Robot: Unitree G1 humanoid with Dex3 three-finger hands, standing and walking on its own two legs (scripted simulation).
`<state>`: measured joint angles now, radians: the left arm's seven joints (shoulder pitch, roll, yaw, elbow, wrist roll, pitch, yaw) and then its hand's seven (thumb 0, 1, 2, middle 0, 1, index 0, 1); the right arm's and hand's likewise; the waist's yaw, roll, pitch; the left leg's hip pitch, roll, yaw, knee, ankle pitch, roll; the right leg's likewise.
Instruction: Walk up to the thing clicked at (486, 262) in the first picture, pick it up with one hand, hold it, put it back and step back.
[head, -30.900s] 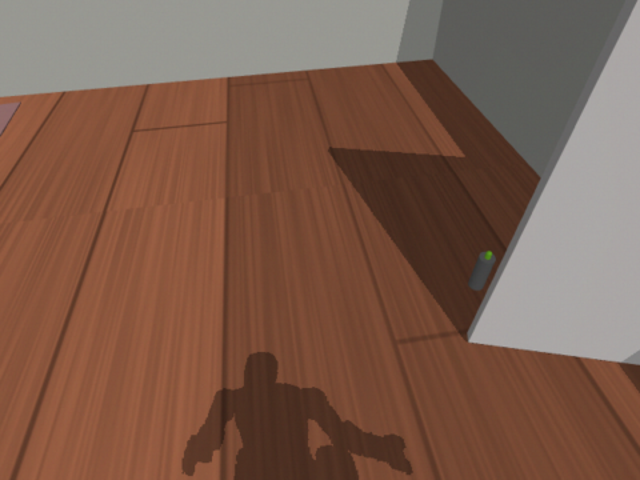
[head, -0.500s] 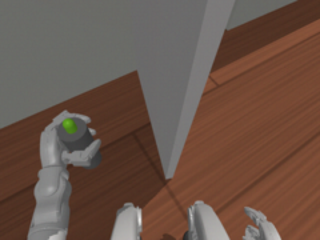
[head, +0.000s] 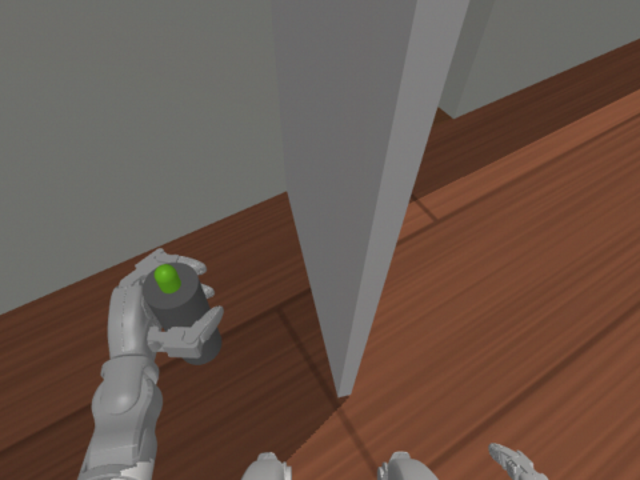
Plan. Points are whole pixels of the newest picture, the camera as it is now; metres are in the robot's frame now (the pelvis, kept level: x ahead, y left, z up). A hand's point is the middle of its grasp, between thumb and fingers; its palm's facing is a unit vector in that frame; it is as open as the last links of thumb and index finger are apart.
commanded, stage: lift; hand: left
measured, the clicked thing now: (184, 313) +0.35 +0.19 +0.02
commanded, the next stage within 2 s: hold in 0.62 s
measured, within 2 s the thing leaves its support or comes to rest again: neither
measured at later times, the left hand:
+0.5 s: hand (193, 285) +0.36 +0.16 +0.07, palm faces +0.12 -0.99 -0.02, open 8.2 cm
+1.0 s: hand (195, 274) +0.36 +0.16 +0.09, palm faces +0.12 -0.99 -0.01, open 8.2 cm
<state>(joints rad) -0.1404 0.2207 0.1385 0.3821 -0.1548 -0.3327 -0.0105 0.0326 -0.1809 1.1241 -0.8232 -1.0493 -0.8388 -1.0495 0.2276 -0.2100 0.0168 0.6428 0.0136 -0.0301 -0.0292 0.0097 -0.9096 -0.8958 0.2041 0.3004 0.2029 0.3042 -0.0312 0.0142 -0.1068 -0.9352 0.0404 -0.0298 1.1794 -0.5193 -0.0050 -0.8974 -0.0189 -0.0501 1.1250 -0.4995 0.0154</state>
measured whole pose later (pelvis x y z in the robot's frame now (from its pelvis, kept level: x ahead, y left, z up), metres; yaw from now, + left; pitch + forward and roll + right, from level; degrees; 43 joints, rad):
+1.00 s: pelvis +0.03 -0.01 +0.05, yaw +0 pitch +8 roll -1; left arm -0.12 0.18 0.13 0.44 -0.15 -0.35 -0.01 0.03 -0.18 1.12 -0.82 -1.05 -0.84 -1.05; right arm 0.23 -0.21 0.00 0.65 0.00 0.01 -0.02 0.01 -0.92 -0.90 0.20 0.30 0.20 0.30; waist -0.03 0.01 -0.05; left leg -0.59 0.04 -0.01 0.89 -0.44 -0.02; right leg -0.57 -0.01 -0.04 0.85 -0.43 0.01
